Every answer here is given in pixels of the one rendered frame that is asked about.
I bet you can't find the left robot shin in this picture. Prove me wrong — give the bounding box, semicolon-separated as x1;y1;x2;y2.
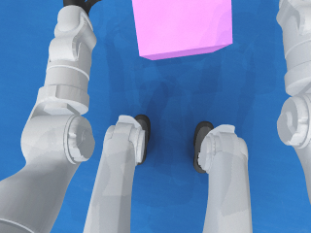
103;115;143;147

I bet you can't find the right robot forearm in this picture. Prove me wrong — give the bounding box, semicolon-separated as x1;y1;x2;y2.
276;0;311;96

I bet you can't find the robot left upper arm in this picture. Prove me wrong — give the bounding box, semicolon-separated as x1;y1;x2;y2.
0;114;95;233

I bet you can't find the robot left hand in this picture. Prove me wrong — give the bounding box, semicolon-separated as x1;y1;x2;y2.
63;0;102;17

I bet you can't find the robot right upper arm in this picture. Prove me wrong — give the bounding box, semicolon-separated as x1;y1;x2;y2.
277;93;311;205

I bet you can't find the carton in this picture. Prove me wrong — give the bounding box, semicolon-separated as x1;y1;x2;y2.
132;0;233;60

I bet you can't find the robot right thigh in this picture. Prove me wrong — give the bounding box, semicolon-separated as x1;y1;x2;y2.
201;131;253;233

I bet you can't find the left robot forearm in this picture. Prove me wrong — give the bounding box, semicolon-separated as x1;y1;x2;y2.
20;5;97;152

